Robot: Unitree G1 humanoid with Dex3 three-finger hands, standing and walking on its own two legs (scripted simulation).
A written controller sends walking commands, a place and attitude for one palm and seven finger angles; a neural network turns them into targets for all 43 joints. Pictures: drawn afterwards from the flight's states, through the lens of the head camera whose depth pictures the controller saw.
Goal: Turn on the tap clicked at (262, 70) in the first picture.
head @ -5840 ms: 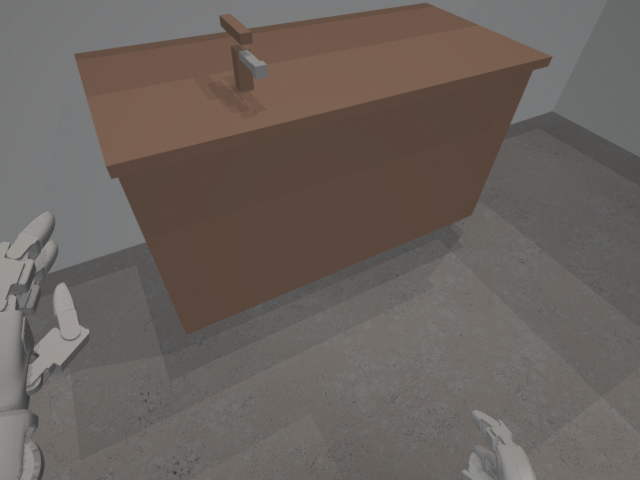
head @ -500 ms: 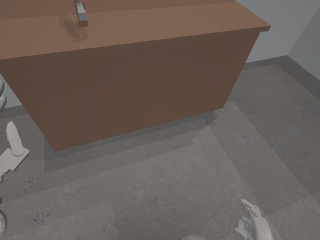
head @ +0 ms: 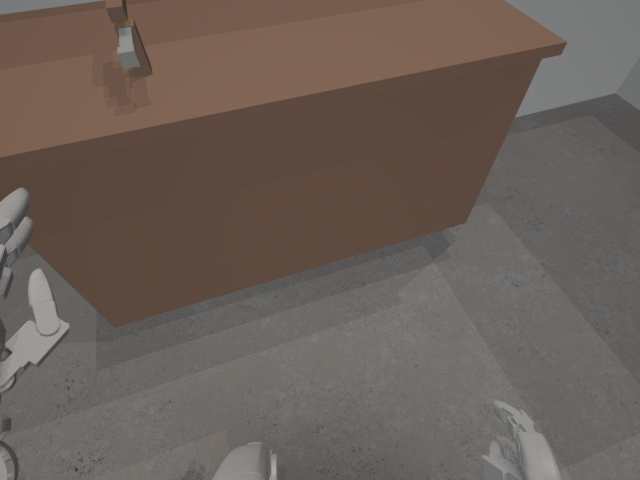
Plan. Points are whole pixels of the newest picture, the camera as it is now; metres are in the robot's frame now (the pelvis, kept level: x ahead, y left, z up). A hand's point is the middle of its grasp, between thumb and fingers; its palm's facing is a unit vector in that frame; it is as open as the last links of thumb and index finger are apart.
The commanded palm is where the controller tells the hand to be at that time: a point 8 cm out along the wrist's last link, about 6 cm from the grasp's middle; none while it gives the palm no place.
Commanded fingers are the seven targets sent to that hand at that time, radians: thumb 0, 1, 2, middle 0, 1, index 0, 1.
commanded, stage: take the last steps up to it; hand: left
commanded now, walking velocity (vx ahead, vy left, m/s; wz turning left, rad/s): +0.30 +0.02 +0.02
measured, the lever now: (128, 56) +0.75 +0.37 +0.12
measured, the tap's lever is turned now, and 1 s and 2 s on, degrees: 0 0 0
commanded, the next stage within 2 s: come to a stop and stand still in 1.44 s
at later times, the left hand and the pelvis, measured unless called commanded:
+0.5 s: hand (107, 217) +0.33 +0.23 +0.18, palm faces +0.38 -0.78 -0.49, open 7.4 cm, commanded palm +0.28 +0.27 +0.18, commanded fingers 0.00 0.90 0.90 -0.20 -0.30 -0.20 -0.30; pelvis +0.11 -0.01 +0.00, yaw -1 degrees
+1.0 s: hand (141, 145) +0.44 +0.23 +0.18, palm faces +0.43 -0.81 -0.39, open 7.4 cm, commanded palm +0.37 +0.27 +0.18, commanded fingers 0.00 0.90 0.90 -0.20 -0.30 -0.20 -0.30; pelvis +0.22 -0.01 +0.00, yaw +0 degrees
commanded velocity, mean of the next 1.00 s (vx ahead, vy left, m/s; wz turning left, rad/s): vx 0.29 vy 0.03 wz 0.02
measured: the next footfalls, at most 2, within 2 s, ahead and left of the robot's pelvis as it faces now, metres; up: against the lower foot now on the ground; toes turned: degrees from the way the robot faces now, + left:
left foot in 0.16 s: +0.14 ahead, +0.14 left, +0.00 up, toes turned +10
right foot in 0.52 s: +0.21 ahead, -0.13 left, +0.00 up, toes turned -10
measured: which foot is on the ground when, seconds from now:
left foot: up 0.00-0.14, down 0.16-0.52, up 0.54-0.86, down 0.88-1.00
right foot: down 0.00-0.18, up 0.20-0.50, down 0.52-0.90, up 0.92-1.00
